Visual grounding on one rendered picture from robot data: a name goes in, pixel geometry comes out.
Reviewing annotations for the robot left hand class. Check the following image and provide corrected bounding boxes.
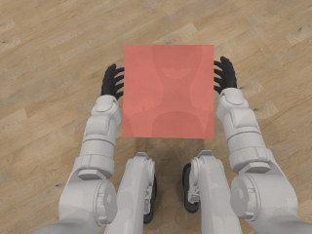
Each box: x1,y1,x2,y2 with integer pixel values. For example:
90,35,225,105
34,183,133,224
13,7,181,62
100,63,125,100

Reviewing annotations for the robot right hand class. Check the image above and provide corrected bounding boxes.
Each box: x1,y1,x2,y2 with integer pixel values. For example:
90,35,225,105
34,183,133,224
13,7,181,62
214,56,238,94

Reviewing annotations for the robot thigh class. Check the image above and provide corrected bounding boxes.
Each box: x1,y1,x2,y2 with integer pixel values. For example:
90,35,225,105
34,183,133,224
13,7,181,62
103,156,155,234
190,155,243,234

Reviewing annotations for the carton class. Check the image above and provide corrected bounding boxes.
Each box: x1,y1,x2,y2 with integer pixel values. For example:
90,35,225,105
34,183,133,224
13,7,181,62
122,44,215,139

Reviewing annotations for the robot left thigh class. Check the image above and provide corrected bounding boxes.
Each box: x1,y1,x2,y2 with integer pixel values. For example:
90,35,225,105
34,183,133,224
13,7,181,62
103,156,155,234

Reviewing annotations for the robot right thigh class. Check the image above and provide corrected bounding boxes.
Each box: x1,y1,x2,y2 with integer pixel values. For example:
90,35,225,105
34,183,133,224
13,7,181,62
190,155,243,234

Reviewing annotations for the robot left forearm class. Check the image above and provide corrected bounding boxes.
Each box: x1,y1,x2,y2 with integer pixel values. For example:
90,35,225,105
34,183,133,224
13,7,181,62
58,95,122,218

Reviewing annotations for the robot right upper arm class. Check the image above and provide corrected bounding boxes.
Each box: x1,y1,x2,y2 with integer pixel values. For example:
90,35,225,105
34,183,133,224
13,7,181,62
230,173,312,234

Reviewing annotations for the robot right forearm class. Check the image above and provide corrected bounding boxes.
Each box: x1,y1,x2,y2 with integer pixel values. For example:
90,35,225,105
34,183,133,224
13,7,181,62
215,88,298,209

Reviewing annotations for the robot left upper arm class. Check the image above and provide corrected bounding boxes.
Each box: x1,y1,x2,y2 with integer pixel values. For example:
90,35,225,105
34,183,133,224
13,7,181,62
30,179,118,234

